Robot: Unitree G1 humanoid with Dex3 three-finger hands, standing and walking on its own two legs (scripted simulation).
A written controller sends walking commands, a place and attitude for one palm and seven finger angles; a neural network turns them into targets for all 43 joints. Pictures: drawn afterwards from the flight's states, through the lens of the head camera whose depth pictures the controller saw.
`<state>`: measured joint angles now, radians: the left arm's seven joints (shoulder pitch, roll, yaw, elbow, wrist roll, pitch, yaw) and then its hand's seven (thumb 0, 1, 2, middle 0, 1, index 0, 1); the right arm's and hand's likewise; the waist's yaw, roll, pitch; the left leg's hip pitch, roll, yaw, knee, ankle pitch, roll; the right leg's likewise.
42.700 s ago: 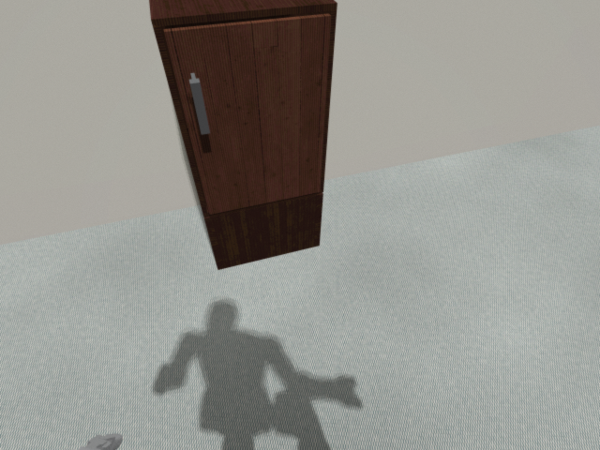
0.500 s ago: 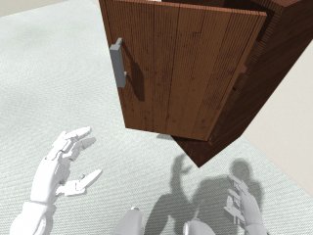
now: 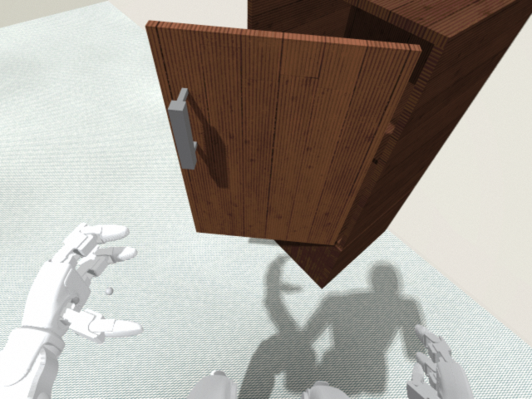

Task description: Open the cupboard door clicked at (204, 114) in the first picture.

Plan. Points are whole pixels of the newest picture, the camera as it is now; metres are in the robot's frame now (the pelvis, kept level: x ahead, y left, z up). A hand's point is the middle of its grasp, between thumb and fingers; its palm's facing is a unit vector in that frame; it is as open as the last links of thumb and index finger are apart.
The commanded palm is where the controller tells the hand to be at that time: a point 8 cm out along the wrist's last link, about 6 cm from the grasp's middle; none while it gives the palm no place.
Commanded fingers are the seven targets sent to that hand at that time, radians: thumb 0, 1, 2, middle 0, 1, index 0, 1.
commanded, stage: raise the hand with hooked fingers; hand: left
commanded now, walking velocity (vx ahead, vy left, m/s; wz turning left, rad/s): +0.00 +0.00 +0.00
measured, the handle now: (186, 129) +0.55 +0.18 +0.06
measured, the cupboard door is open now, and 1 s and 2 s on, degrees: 44 44 44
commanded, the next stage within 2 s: move the hooked fingers beside the handle in 0.94 s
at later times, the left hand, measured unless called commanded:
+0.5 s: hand (64, 239) +0.30 +0.28 +0.09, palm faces +0.00 -1.00 -0.06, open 13.9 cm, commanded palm +0.27 +0.32 +0.09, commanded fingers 0.00 -0.50 0.30 -0.30 -1.20 -0.30 -1.20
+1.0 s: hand (77, 246) +0.29 +0.27 +0.09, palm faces +0.00 -1.00 -0.04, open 14.0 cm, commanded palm +0.27 +0.31 +0.09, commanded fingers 0.00 -0.50 0.30 -0.30 -1.20 -0.30 -1.20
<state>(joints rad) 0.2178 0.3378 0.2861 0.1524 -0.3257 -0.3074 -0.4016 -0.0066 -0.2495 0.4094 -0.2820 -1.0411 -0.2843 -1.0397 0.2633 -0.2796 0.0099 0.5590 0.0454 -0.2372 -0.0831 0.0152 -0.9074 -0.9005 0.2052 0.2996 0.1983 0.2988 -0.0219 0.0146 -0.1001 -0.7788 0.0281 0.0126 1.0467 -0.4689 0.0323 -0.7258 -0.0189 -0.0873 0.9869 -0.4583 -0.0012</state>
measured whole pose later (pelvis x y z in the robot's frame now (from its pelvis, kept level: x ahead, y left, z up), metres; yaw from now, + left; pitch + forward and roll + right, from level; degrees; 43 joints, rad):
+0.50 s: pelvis +0.01 +0.00 +0.02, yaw +0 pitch +10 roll -3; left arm -0.05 0.45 0.44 0.42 -0.36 -0.26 -0.54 -0.02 -0.49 0.30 -0.30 -1.20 -0.30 -1.20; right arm 0.29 -0.28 0.05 0.58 0.05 -0.21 -0.08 0.01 -0.90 -0.90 0.21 0.30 0.20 0.30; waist -0.01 0.03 -0.09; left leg -0.69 0.02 0.01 0.96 -0.44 0.03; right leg -0.64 -0.02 -0.09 0.89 -0.43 0.00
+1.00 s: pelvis +0.01 -0.01 +0.02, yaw +0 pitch +10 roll -2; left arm -0.03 0.43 0.44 0.46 -0.36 -0.28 -0.54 -0.02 -0.50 0.30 -0.30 -1.20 -0.30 -1.20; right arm 0.29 -0.28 0.05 0.57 0.04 -0.21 -0.08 0.01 -0.91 -0.90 0.21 0.30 0.20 0.30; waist -0.02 0.03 -0.08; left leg -0.68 0.03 0.02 0.93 -0.42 0.02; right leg -0.63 -0.01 -0.08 0.88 -0.42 -0.01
